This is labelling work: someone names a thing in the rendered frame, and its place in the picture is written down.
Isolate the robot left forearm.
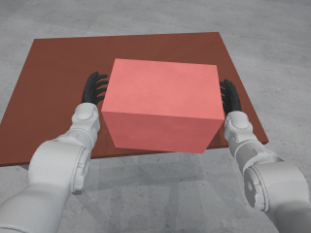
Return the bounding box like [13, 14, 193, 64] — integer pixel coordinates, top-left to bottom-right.
[28, 102, 100, 182]

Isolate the right robot hand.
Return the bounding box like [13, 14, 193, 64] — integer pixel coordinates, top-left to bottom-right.
[219, 79, 242, 116]

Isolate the robot right forearm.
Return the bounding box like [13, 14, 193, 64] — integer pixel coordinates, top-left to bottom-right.
[224, 111, 310, 201]

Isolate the carton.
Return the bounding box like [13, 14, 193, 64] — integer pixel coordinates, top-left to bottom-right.
[101, 58, 225, 154]

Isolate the table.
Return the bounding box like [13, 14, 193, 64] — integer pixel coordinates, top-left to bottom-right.
[0, 32, 269, 195]

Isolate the right robot upper arm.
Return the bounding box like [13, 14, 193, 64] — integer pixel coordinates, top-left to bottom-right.
[243, 160, 311, 233]

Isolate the left robot upper arm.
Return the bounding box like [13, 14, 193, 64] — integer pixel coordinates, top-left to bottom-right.
[0, 140, 91, 233]

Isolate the left robot hand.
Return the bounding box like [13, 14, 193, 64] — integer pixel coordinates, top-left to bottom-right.
[81, 71, 109, 106]

